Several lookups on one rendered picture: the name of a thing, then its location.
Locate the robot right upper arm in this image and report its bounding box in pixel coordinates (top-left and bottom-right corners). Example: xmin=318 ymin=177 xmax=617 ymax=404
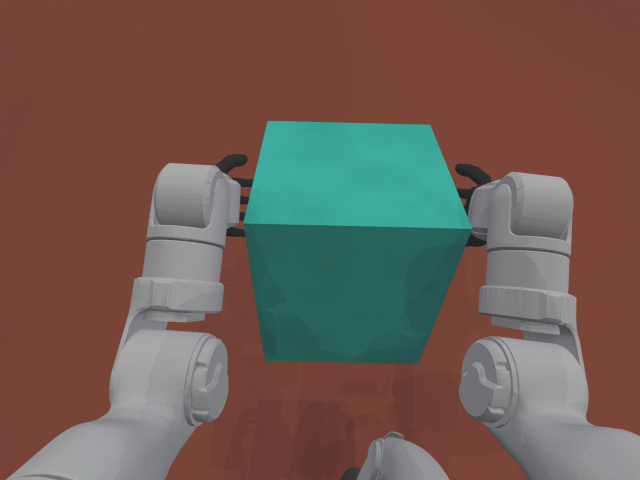
xmin=459 ymin=336 xmax=640 ymax=480

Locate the right robot hand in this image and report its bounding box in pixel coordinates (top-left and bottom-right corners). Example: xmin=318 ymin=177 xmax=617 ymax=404
xmin=455 ymin=164 xmax=493 ymax=247

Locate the right robot forearm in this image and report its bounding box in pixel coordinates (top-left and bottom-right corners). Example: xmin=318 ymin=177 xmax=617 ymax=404
xmin=468 ymin=172 xmax=589 ymax=413

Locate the carton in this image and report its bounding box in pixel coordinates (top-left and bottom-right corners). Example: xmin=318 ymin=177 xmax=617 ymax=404
xmin=243 ymin=121 xmax=472 ymax=364

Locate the left robot hand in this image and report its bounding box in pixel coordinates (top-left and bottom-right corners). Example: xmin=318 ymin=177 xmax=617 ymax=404
xmin=215 ymin=154 xmax=254 ymax=237

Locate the robot left upper arm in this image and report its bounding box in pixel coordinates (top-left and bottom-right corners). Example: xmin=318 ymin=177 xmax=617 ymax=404
xmin=6 ymin=328 xmax=229 ymax=480

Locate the left robot forearm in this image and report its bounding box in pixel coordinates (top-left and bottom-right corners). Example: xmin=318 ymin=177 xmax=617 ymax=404
xmin=109 ymin=163 xmax=241 ymax=404

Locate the robot right thigh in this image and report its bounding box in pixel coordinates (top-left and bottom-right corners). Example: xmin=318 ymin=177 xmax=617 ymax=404
xmin=365 ymin=437 xmax=450 ymax=480

